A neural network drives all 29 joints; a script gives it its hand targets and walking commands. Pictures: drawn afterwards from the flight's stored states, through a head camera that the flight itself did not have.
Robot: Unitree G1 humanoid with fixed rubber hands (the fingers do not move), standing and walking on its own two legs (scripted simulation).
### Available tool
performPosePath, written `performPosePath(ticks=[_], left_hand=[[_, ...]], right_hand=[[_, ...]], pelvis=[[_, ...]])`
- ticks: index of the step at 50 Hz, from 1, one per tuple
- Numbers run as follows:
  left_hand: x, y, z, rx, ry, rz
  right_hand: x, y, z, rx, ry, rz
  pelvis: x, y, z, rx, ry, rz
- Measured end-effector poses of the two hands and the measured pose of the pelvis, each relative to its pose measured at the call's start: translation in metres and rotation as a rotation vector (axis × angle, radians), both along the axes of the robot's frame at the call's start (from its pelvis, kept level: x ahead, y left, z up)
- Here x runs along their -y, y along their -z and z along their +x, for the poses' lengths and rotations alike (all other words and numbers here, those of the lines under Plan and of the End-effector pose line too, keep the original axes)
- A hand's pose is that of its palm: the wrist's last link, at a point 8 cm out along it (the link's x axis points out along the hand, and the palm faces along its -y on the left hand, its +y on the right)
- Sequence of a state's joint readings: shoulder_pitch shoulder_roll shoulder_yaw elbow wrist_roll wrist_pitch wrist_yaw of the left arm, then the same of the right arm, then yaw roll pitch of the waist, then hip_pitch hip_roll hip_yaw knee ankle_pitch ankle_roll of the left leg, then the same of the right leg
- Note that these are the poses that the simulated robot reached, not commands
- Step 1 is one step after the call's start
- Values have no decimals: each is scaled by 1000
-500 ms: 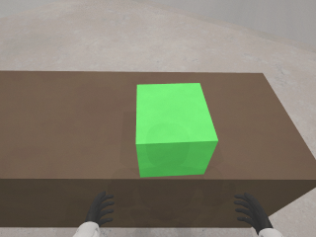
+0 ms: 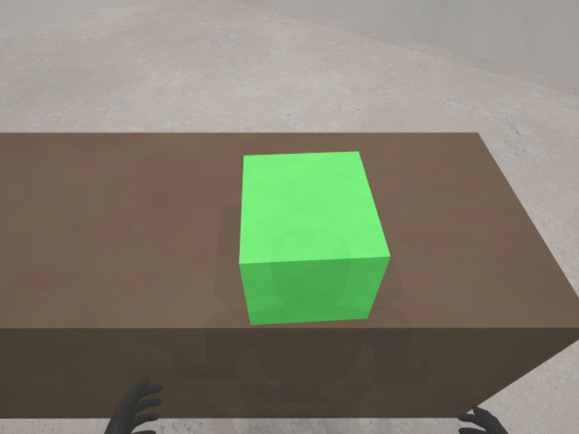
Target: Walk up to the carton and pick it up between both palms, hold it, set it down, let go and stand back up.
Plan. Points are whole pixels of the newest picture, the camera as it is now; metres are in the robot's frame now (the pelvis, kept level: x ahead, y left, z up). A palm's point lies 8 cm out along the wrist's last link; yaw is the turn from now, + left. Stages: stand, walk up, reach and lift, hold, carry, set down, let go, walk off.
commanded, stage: stand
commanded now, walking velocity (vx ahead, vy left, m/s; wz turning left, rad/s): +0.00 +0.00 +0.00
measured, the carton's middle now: (305, 236) +0.44 -0.01 -0.02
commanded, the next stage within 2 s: none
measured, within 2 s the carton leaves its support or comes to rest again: neither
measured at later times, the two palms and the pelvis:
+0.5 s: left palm out of the picture +0.13 +0.27 -0.10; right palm out of the picture +0.10 -0.27 -0.09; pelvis +0.00 +0.00 +0.00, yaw +0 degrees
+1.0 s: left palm out of the picture +0.11 +0.27 -0.11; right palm out of the picture +0.09 -0.27 -0.09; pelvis -0.01 +0.00 +0.00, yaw +0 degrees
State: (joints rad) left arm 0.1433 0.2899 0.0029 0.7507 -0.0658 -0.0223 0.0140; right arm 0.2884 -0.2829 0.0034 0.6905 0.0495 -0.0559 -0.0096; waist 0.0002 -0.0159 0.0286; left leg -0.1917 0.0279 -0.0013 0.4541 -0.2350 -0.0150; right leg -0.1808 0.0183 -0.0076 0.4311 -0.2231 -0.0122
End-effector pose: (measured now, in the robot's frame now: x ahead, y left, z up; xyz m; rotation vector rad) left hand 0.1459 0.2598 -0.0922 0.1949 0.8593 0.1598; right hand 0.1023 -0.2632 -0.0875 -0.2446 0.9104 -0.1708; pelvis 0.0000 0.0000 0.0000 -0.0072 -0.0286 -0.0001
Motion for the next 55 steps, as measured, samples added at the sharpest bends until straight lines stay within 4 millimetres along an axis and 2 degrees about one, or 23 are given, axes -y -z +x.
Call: performPosePath(ticks=[5, 37, 55], left_hand=[[0, 3, -5, -17, -3, -2], [-7, 13, -25, -88, -25, 4], [-10, 16, -39, -111, -34, 9]], right_hand=[[5, 0, -6, -18, 1, -13], [7, -2, -5, -2, 1, -18], [8, -2, -17, -5, 6, -21]], pelvis=[[0, 0, 0, 1, 0, 0], [0, 0, -2, 3, 0, 0], [0, 0, -10, 13, 0, 0]])
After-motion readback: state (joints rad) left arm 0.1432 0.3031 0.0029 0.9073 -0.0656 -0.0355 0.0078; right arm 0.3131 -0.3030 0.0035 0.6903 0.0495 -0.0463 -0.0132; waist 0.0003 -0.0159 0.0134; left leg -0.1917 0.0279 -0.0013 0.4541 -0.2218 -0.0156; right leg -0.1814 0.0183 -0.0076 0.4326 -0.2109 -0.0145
